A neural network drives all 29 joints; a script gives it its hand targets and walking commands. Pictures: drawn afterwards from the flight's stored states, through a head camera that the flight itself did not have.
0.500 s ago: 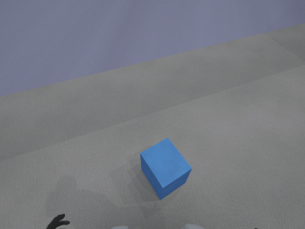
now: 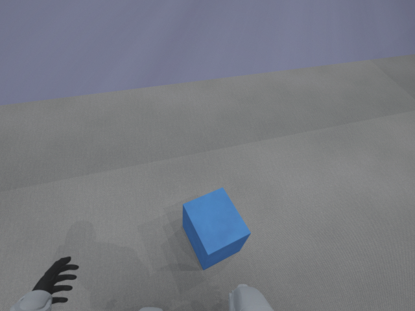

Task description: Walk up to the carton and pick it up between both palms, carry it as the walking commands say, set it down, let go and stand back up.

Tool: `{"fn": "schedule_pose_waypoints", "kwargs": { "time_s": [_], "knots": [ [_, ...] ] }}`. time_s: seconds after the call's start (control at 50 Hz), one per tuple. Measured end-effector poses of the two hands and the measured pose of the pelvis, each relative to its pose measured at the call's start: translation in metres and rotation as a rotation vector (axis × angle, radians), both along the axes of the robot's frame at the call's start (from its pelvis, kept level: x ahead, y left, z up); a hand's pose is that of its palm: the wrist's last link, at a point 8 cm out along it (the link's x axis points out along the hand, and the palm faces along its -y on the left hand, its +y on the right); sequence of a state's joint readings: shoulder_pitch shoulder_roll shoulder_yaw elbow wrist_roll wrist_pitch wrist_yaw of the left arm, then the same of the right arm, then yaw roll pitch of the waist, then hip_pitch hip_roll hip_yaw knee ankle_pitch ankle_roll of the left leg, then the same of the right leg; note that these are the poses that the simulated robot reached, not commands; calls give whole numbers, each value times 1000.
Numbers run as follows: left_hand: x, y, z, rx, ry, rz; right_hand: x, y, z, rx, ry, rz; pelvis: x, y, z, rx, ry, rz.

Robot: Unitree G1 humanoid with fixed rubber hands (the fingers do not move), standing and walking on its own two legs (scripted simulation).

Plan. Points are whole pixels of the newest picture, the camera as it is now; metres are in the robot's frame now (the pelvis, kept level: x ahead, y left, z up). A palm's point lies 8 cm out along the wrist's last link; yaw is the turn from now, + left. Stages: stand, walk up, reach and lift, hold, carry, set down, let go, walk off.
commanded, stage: walk up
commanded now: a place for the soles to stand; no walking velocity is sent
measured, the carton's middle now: (213, 229) +0.50 -0.06 -0.62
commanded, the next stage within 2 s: none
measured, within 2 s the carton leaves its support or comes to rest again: neither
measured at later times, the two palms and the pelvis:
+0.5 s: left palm out of the picture +0.09 +0.17 -0.18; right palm out of the picture +0.11 -0.51 -0.09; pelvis +0.04 -0.17 -0.05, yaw +13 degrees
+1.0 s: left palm out of the picture -0.01 -0.05 -0.17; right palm out of the picture +0.32 -0.58 -0.11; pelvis +0.10 -0.33 -0.03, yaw +26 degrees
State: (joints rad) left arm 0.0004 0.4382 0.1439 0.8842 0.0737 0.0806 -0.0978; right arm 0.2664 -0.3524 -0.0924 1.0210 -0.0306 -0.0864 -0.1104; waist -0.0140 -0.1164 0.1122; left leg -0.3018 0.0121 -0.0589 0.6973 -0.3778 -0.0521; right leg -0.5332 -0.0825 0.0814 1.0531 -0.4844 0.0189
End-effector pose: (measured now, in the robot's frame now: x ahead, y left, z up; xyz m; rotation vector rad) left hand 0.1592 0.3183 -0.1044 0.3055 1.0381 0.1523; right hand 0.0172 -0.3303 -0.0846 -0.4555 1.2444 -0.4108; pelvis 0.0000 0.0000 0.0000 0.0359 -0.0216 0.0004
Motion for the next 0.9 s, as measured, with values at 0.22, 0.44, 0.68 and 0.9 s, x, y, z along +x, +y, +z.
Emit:
{"fn": "schedule_pose_waypoints", "kwargs": {
  "time_s": [0.22,0.44,0.68,0.9],
  "knots": [
    [-2,-84,-35,-38,-57,30,15,-116,-12,-128,83,88,3,-78,-35,-61,-47,108],
    [-65,-136,-77,-77,85,216,75,-154,-7,-152,18,235,29,-140,-46,-22,-34,206],
    [-88,-224,-81,-20,16,391,198,-254,-29,-151,-77,404,58,-260,-67,-56,-50,314],
    [-156,-335,-81,-120,203,566,289,-246,-18,0,-167,612,84,-306,-43,-23,-43,409]
  ]
}}
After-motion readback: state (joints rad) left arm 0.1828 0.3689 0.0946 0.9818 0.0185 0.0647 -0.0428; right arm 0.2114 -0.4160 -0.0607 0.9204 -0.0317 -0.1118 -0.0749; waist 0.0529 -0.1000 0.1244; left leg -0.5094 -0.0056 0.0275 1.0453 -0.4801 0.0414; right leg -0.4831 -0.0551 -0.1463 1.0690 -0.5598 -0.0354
